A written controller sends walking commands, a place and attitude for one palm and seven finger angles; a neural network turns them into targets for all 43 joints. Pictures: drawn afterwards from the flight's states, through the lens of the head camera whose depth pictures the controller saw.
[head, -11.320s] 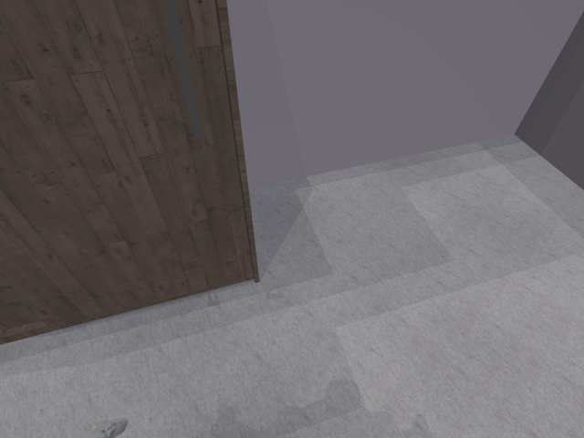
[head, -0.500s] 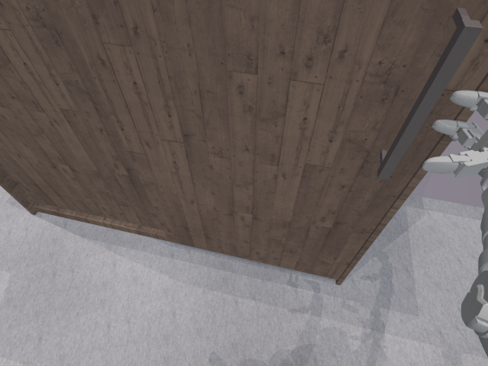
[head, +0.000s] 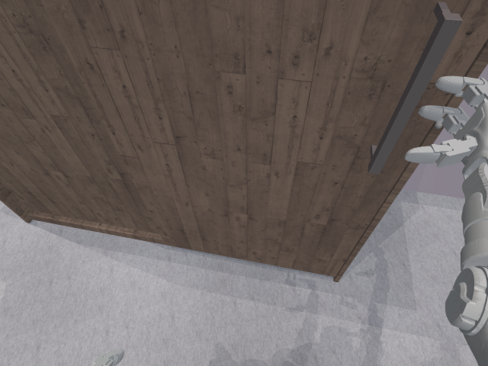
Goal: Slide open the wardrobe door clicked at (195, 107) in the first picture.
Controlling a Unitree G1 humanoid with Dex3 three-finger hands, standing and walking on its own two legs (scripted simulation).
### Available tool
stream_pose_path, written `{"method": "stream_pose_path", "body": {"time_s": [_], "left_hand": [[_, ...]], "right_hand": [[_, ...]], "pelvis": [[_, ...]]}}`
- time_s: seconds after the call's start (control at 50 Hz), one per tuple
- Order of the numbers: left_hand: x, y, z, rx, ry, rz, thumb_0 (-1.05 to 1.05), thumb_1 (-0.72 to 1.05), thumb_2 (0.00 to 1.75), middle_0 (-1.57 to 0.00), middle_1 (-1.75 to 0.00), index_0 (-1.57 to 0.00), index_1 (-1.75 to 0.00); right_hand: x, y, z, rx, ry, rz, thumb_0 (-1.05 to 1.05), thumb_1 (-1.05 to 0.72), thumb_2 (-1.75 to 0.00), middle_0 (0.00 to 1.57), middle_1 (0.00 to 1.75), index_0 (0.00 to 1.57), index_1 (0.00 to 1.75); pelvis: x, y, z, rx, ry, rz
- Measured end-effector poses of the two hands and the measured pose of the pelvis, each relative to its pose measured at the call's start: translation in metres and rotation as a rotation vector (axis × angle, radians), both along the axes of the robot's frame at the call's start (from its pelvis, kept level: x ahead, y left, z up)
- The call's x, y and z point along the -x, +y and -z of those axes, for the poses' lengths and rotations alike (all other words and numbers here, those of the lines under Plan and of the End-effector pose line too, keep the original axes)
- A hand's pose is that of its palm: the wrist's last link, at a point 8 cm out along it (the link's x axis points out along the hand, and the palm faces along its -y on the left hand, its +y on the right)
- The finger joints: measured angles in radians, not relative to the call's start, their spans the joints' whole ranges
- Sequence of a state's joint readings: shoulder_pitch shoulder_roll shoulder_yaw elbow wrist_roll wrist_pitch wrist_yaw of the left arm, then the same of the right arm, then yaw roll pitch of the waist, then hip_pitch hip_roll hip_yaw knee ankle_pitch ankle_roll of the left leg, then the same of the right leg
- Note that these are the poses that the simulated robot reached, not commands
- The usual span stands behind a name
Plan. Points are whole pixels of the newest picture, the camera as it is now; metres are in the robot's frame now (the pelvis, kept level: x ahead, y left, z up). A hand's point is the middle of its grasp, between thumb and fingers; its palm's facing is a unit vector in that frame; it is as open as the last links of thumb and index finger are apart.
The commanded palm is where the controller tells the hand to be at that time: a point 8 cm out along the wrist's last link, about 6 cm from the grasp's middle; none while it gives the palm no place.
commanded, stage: move the hooked fingers beside the handle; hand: right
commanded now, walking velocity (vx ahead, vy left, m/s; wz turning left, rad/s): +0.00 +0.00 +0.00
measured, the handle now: (401, 103) +0.54 -0.19 +0.16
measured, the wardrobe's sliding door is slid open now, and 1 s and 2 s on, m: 0.00 0.00 0.00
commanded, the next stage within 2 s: feel for the door with the fingertips in 1.86 s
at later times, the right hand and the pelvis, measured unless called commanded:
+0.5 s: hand (442, 129) +0.46 -0.23 +0.17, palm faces +0.05 +1.00 +0.03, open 14.0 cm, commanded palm +0.44 -0.29 +0.16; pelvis +0.00 +0.00 +0.00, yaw +0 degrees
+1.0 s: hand (442, 123) +0.48 -0.23 +0.16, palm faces +0.04 +1.00 +0.01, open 14.0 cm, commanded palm +0.45 -0.28 +0.16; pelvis +0.01 +0.00 +0.00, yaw +1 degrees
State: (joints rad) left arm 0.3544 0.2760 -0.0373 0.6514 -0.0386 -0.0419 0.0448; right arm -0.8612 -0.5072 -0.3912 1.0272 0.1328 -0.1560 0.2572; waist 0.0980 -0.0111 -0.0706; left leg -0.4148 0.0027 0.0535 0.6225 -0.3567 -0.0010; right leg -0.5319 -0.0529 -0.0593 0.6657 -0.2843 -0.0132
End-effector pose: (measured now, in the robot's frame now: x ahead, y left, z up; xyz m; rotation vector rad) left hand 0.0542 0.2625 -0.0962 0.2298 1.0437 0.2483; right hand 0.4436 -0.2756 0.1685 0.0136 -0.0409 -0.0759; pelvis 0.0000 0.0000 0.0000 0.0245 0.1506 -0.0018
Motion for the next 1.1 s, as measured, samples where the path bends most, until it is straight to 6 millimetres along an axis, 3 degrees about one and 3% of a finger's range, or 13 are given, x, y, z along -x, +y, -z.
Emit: {"method": "stream_pose_path", "body": {"time_s": [0.1, 0.2, 0.34, 0.44, 0.52, 0.84, 1.02, 1.1], "left_hand": [[0.01, 0.003, 0.001, 0.007, 0.013, -0.029, 0.01, 0.9, 0.9, -0.2, -0.3, -0.2, -0.3], [0.02, 0.005, 0.003, 0.011, 0.046, -0.039, 0.01, 0.9, 0.9, -0.2, -0.3, -0.2, -0.3], [0.024, 0.011, 0.003, -0.009, 0.081, -0.031, 0.01, 0.9, 0.9, -0.2, -0.3, -0.2, -0.3], [0.019, 0.013, 0.002, -0.021, 0.065, -0.023, 0.01, 0.9, 0.9, -0.2, -0.3, -0.2, -0.3], [0.015, 0.012, 0.001, -0.022, 0.041, -0.024, 0.01, 0.9, 0.9, -0.2, -0.3, -0.2, -0.3], [0.03, 0.005, 0.004, -0.019, 0.113, -0.043, 0.01, 0.9, 0.9, -0.2, -0.3, -0.2, -0.3], [0.028, 0.001, 0.004, -0.012, 0.111, -0.054, 0.01, 0.9, 0.9, -0.2, -0.3, -0.2, -0.3], [0.019, -0.002, 0.004, 0.006, 0.079, -0.057, 0.01, 0.9, 0.9, -0.2, -0.3, -0.2, -0.3]], "right_hand": [[-0.002, -0.005, -0.005, 0.012, 0.034, 0.004, -0.01, 0.5, -0.3, 0.3, 1.2, 0.3, 1.2], [0.007, -0.015, 0.003, 0.007, 0.068, 0.009, -0.01, 0.5, -0.3, 0.3, 1.2, 0.3, 1.2], [0.015, -0.021, 0.005, 0.013, 0.022, 0.008, -0.01, 0.5, -0.3, 0.3, 1.2, 0.3, 1.2], [0.009, -0.01, -0.002, 0.01, 0.012, -0.025, -0.01, 0.5, -0.3, 0.3, 1.2, 0.3, 1.2], [0.001, -0.006, 0.004, -0.022, 0.065, -0.022, -0.01, 0.5, -0.3, 0.3, 1.2, 0.3, 1.2], [-0.007, -0.027, 0.012, 0.004, 0.084, -0.014, -0.01, 0.5, -0.3, 0.3, 1.2, 0.3, 1.2], [-0.014, -0.009, 0.004, -0.001, -0.012, -0.04, -0.01, 0.5, -0.3, 0.3, 1.2, 0.3, 1.2], [-0.014, -0.003, 0.009, -0.026, 0.047, -0.037, -0.01, 0.5, -0.3, 0.3, 1.2, 0.3, 1.2]], "pelvis": [[-0.003, 0.002, 0.0, 0.001, -0.003, -0.008], [-0.003, 0.003, -0.001, 0.003, -0.006, -0.012], [0.0, 0.005, 0.0, -0.001, -0.007, 0.0], [0.001, 0.004, 0.0, -0.005, -0.005, 0.011], [0.002, 0.004, 0.001, -0.002, 0.004, 0.006], [-0.003, 0.0, 0.002, -0.008, 0.03, 0.002], [-0.01, -0.005, 0.002, -0.008, 0.039, -0.01], [-0.013, -0.005, 0.001, -0.005, 0.026, -0.014]]}}
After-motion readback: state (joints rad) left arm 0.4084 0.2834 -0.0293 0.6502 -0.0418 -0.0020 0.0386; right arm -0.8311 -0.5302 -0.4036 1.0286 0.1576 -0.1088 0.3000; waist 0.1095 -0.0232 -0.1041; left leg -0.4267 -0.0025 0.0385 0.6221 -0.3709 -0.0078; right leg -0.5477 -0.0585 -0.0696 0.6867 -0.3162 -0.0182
